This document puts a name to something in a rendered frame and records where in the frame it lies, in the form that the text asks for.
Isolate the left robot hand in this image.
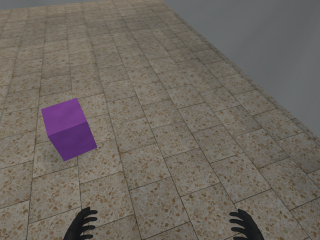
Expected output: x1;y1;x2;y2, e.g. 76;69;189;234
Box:
63;207;98;240

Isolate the right robot hand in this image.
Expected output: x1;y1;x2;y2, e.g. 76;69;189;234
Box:
229;209;265;240

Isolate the carton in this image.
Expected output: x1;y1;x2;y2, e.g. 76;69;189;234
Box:
41;98;97;161

